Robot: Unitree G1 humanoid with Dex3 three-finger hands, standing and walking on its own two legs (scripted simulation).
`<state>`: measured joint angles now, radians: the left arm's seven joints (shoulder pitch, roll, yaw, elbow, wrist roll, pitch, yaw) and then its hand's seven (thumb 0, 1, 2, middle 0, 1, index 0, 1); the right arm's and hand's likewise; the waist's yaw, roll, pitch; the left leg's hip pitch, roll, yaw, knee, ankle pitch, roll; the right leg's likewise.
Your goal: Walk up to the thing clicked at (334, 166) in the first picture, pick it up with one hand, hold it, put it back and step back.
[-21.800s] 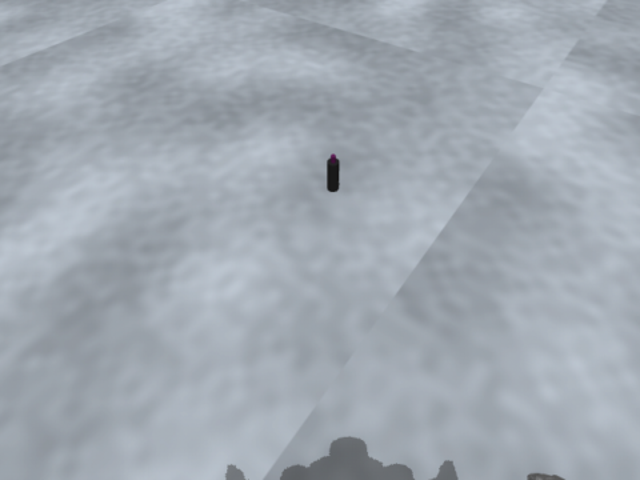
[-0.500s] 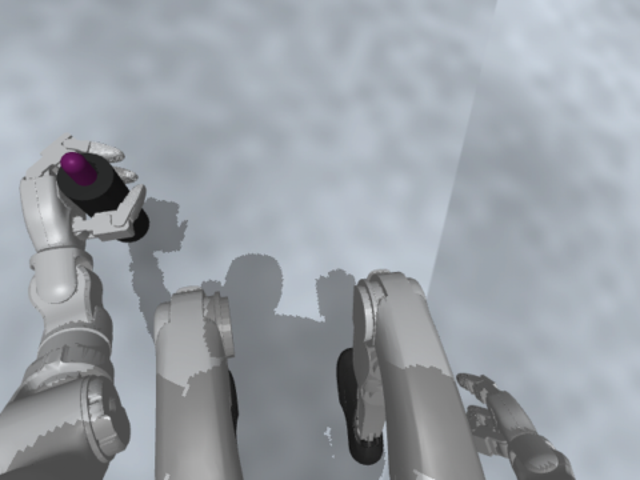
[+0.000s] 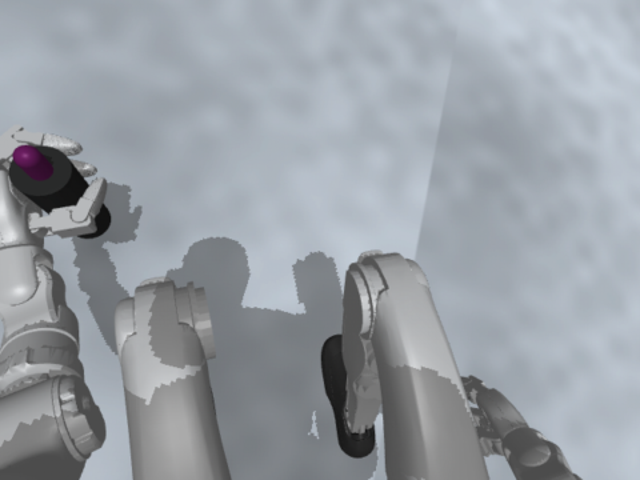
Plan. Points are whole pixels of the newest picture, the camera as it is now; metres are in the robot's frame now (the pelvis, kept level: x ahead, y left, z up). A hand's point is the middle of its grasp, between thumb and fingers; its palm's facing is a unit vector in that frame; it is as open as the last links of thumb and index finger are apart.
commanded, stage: crouch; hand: left
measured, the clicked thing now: (62, 193) +0.44 +0.26 -0.09
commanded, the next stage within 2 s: lower in 0.12 s
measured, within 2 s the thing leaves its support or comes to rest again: rests again in 1.54 s
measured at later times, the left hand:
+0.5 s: hand (91, 205) +0.44 +0.25 -0.14, palm faces +0.22 -0.98 -0.01, open 7.2 cm
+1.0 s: hand (100, 212) +0.44 +0.25 -0.18, palm faces +0.25 -0.97 +0.00, open 7.2 cm
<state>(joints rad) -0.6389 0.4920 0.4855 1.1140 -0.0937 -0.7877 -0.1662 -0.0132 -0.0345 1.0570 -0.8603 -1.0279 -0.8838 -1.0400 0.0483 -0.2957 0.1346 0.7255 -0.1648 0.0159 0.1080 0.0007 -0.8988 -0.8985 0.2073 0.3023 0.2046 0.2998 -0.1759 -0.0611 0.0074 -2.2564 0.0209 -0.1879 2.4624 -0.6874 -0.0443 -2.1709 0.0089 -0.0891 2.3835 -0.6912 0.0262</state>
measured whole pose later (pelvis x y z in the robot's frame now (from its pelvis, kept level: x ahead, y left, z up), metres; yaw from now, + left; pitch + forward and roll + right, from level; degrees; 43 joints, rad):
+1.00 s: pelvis -0.01 +0.01 -0.03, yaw -6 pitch +18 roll -14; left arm -0.64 0.70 0.53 1.33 -0.09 -0.98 -0.08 -0.01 -0.04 1.06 -0.87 -1.02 -0.89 -1.03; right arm -0.10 -0.35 0.37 0.64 -0.30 0.03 0.15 0.00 -0.91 -0.90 0.21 0.30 0.21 0.30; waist -0.25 -0.19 0.23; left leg -2.25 0.01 -0.32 2.62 -0.70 -0.04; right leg -2.11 0.05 -0.18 2.44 -0.66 0.06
